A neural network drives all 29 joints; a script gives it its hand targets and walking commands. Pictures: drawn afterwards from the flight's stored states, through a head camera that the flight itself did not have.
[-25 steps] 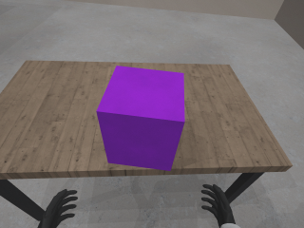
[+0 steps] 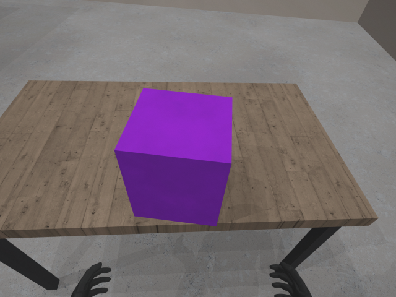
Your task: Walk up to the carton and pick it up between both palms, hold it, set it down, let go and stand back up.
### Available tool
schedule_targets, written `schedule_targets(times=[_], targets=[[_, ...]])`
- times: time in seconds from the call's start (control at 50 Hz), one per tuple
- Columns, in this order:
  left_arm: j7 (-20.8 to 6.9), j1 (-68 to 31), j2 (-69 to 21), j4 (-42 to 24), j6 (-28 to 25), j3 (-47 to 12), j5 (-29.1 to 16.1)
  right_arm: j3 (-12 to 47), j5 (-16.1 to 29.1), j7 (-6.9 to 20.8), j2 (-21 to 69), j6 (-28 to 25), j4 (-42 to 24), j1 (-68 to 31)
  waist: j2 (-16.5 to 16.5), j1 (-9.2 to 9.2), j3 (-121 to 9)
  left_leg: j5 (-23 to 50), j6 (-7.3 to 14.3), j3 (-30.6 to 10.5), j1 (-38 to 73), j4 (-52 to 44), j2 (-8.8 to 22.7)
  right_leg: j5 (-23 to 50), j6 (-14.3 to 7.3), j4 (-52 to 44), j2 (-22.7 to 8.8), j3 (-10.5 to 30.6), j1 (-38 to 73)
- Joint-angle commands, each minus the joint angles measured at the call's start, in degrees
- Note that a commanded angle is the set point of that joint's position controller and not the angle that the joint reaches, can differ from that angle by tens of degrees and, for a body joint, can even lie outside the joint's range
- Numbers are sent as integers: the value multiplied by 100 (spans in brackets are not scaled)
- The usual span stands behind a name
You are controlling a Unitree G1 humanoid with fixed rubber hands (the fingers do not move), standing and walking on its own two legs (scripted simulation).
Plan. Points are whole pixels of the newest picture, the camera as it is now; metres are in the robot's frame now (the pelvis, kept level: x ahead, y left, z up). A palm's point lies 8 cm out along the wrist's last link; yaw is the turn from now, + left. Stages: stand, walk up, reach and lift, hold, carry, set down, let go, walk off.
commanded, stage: let go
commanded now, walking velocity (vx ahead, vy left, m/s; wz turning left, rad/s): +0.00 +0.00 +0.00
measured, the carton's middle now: (180, 159) +0.43 +0.05 +0.02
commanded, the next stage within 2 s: stand in 0.28 s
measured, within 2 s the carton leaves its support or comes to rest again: neither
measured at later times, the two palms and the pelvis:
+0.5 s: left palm out of the picture +0.10 +0.27 -0.10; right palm out of the picture +0.11 -0.27 -0.11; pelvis +0.01 +0.00 -0.01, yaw +1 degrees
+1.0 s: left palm out of the picture -0.01 +0.28 -0.12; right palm out of the picture -0.01 -0.27 -0.13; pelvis -0.04 +0.01 +0.00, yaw +2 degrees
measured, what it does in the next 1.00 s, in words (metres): stands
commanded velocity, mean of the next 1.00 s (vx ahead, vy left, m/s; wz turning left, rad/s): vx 0.00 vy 0.00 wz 0.00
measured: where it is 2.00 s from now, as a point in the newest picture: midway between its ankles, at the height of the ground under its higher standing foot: outside the picture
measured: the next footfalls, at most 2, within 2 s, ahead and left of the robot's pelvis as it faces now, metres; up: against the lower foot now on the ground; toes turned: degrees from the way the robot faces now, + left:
none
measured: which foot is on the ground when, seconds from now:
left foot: down 0.00-1.00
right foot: down 0.00-1.00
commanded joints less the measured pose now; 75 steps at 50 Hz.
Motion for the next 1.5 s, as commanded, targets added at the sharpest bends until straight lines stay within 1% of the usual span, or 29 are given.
schedule_targets(times=[0.0,0.14,0.18,0.2,0.22,0.26,0.28,0.32,0.34,0.38,0.42,0.46,0.5,0.6,0.64,0.66,0.72,0.74,0.82,0.98,1.0,1.06,1.1,1.2,1.34,1.38,1.42,1.44,1.48], targets=[[56,-482,575,-893,52,375,213,-344,-32,78,-915,-198,-578,-571,177,13,-558,1590,-173,216,497,-212,-237,1487,103,-430,188,-127,-534],[-33,-784,747,-971,-188,467,71,-262,-26,-79,-761,-437,-545,-678,-203,-11,-859,1617,-108,281,550,-30,-396,2817,314,-263,-60,37,-525],[-41,-619,801,-673,-174,518,151,-181,-53,-94,-727,-436,-504,-651,4,17,-865,1526,-90,223,533,-39,-375,2806,310,-174,-75,60,-519],[-78,-678,990,-1221,-334,544,-18,-227,10,-156,-652,-530,-872,-480,-235,-83,-961,1543,-16,243,606,-27,-350,2834,344,-225,-105,58,-474],[-86,-562,748,-732,-261,469,64,-224,-43,-160,-735,-483,-468,-545,-141,-79,-752,1522,-56,248,786,-54,-372,2752,348,-252,-69,48,-648],[-24,-574,621,-813,-131,451,185,-198,-20,-58,-813,-454,-261,-606,153,62,-882,1913,-117,225,881,-23,-298,2649,239,-242,20,-28,-718],[6,86,1086,204,-563,611,57,-576,-233,-115,-1777,126,111,-77,541,18,-1365,3256,246,-399,-84,583,396,2092,93,413,-407,138,-425],[49,380,1156,519,-886,665,-22,-662,-144,-167,-1773,447,188,238,459,-82,-1734,4051,438,-387,335,822,512,2463,25,598,-383,145,-586],[69,195,1270,540,-973,638,-48,-668,-128,-173,-1683,553,185,250,501,-211,-1704,3827,423,-253,232,937,354,2902,30,595,-422,131,-684],[59,150,1228,781,-1020,591,-17,-614,-116,-143,-1486,626,262,-3,-75,-41,-1276,2590,328,-297,-377,745,286,2783,37,471,-550,154,-608],[41,160,1412,911,-1054,577,-75,-661,-140,-143,-1649,652,250,-218,42,-72,-1283,1989,377,-419,-406,631,306,2853,31,445,-697,259,-507],[33,-36,1478,1052,-1032,569,-34,-640,-113,-103,-1618,708,488,-2,-179,-118,-937,1824,344,-485,-526,460,362,2415,-56,439,-666,188,-665],[45,79,1441,1162,-1083,498,-54,-688,-103,-159,-1913,714,703,192,284,-167,-481,1688,299,-503,-750,319,420,1914,-69,264,-761,346,-779],[58,113,1591,1423,-1154,446,-84,-666,-99,-49,-1944,737,942,106,-30,-199,-294,1102,281,-564,-947,24,379,1083,-41,10,-688,271,-737],[66,126,1718,1539,-1159,477,-141,-632,-31,-58,-1855,704,1067,129,291,-275,-276,1111,267,-587,-720,81,389,1459,-6,-109,-831,477,-921],[84,160,1724,1673,-1158,418,-93,-603,-56,-59,-1818,723,1162,245,-98,-253,-381,1212,298,-704,-515,8,421,1366,-62,-29,-764,382,-876],[95,177,1736,1849,-1178,370,-76,-608,-56,-126,-2018,731,1402,386,-41,-336,-93,923,290,-699,-637,-65,439,1233,-95,-209,-850,496,-1065],[107,362,1703,1815,-1174,359,-135,-615,-73,-93,-2079,756,1322,207,163,-186,-262,1055,334,-732,-694,12,435,1210,-62,-135,-794,427,-812],[72,298,1718,1983,-1148,299,-166,-559,-39,-76,-2050,793,1569,408,-113,-253,0,510,252,-754,-728,-285,437,158,-88,-438,-745,476,-1029],[150,403,1840,2331,-1121,356,-146,-497,11,-74,-1970,767,1787,346,229,-243,430,-18,269,-851,-1125,-541,385,-343,-131,-503,-762,607,-1228],[129,508,1864,2318,-1100,359,-158,-464,-36,-95,-1960,796,1730,224,419,-98,172,-50,222,-748,-1008,-529,420,-380,-139,-424,-731,551,-1143],[95,347,1804,2408,-1087,322,-137,-403,-8,-76,-1757,810,1733,365,-15,-249,140,-386,236,-839,-889,-509,400,-938,-135,-550,-660,485,-1520],[69,263,1674,2377,-1110,243,-190,-535,-9,-94,-2094,791,1663,160,377,-273,189,-524,249,-865,-1051,-563,436,-835,-115,-521,-682,573,-1486],[90,565,1805,2519,-1062,334,-130,-516,-58,-37,-2060,833,1744,401,-27,-185,274,-533,153,-673,-1103,-504,358,-1364,-137,-574,-680,619,-1687],[90,184,2124,2358,-1081,462,-122,-517,-58,-20,-2154,814,1652,305,301,-230,240,-904,225,-731,-1164,-503,359,-1786,-212,-567,-715,811,-1882],[40,391,1955,2406,-1088,387,-171,-522,-38,-30,-2206,835,1562,130,-246,-62,165,-1093,265,-909,-1231,-516,440,-1807,-201,-598,-637,723,-1864],[58,442,1937,2513,-1079,374,-129,-579,14,-76,-2213,847,1694,556,237,-279,315,-1051,228,-770,-1073,-467,388,-1740,-236,-478,-656,829,-2047],[53,550,1808,2477,-1068,351,-179,-525,12,-50,-2100,862,1725,635,419,-169,302,-1219,236,-729,-1251,-523,414,-1604,-171,-499,-664,774,-1863],[87,516,1813,2466,-1005,336,-153,-489,-30,-89,-1945,904,1626,509,89,-171,142,-756,232,-780,-1030,-404,492,-1511,-181,-518,-729,824,-1927]])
